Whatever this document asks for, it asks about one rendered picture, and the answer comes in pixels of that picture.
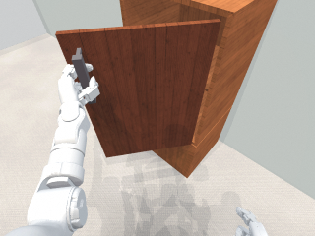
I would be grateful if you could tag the left robot forearm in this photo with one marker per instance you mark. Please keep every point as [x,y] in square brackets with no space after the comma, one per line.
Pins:
[65,163]

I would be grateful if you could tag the robot left upper arm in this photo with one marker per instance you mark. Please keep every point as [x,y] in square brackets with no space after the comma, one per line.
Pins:
[55,212]

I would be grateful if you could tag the handle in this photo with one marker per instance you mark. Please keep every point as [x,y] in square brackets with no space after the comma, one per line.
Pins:
[81,70]

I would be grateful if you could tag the cupboard door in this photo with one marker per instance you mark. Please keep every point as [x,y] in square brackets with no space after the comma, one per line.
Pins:
[151,81]

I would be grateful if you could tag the left robot hand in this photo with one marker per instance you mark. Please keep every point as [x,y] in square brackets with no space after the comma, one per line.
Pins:
[69,90]

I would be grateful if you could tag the right robot hand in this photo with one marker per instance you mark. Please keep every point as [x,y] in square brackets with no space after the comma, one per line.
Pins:
[255,228]

